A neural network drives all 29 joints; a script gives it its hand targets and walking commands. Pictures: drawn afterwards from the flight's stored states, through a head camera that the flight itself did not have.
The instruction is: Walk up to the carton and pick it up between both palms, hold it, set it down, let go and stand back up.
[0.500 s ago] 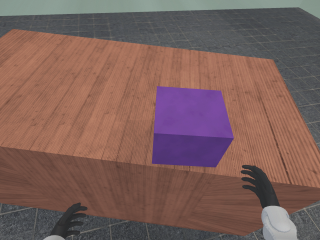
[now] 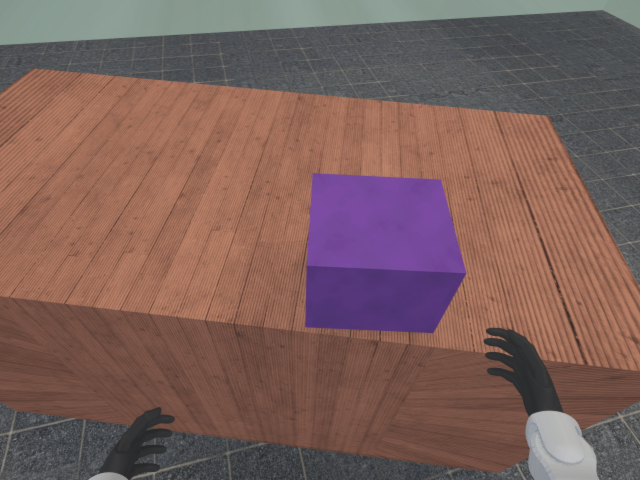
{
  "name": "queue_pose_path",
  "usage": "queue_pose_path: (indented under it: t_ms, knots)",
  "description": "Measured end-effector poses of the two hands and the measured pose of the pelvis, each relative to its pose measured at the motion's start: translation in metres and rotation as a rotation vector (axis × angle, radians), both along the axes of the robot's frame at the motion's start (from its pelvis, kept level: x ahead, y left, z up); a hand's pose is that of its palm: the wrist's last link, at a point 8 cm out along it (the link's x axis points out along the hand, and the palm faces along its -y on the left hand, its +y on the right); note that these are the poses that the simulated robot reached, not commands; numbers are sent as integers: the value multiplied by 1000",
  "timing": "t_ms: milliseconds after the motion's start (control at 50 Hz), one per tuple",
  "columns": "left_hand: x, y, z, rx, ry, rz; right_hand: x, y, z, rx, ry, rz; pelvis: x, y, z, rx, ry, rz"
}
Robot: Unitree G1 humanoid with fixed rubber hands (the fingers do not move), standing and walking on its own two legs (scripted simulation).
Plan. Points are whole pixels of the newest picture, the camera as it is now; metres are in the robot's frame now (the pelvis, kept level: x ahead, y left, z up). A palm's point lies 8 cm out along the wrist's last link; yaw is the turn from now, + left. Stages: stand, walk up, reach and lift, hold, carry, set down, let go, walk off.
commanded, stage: stand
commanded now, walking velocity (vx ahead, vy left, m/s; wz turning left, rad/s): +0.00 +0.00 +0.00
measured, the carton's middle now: (373, 253) +0.41 -0.07 +0.02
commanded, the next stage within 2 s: none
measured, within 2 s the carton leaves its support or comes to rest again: neither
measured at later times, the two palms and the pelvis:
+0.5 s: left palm (114, 476) +0.13 +0.26 -0.08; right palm (537, 398) +0.21 -0.25 +0.00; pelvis +0.00 +0.00 +0.00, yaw +0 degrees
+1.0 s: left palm (109, 479) +0.13 +0.26 -0.08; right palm (537, 399) +0.21 -0.25 +0.00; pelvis +0.00 +0.00 +0.00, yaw +0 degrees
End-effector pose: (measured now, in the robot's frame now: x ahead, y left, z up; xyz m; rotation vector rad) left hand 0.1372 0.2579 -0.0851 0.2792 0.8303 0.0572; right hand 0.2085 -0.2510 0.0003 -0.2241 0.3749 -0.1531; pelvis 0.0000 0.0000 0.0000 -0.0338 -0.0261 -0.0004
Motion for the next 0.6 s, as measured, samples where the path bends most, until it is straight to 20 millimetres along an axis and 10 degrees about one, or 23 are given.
queue_pose_path:
  t_ms: [600]
  knots:
    - [-5,4,6,26,4,6,-1,-1,-2,17,-21,4,-2,0,0,1,-3,0]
